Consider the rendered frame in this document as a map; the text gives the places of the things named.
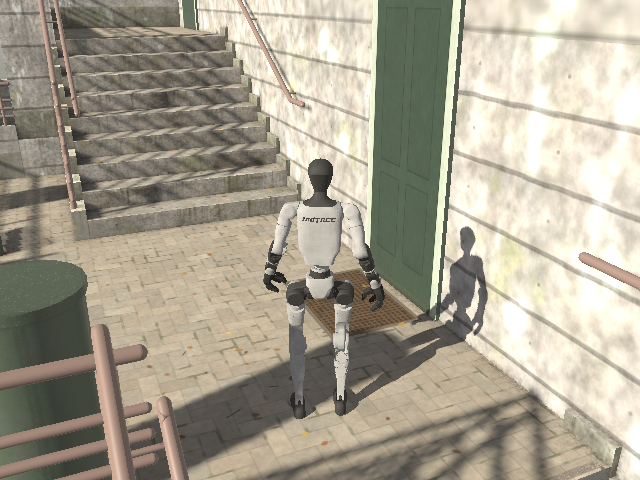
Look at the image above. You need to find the left robot upper arm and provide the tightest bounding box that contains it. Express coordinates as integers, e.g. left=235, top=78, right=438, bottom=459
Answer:
left=271, top=201, right=300, bottom=255

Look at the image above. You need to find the right robot upper arm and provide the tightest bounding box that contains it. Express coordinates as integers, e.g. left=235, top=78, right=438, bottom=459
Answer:
left=341, top=202, right=368, bottom=260

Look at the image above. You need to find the left robot hand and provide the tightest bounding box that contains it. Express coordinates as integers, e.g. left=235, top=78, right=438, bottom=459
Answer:
left=263, top=272, right=287, bottom=293

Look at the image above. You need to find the robot left shin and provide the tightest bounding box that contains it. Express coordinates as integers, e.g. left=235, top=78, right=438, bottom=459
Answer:
left=289, top=337, right=305, bottom=405

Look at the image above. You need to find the right robot forearm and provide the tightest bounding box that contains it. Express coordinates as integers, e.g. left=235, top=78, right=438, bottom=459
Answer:
left=359, top=244, right=381, bottom=289

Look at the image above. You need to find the robot right foot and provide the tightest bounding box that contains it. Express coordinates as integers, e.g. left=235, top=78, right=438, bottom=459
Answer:
left=333, top=387, right=347, bottom=415

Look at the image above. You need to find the right robot hand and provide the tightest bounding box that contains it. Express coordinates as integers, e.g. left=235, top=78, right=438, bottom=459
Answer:
left=362, top=284, right=385, bottom=311

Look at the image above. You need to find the left robot forearm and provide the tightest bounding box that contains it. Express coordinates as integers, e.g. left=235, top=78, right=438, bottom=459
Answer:
left=265, top=240, right=282, bottom=275

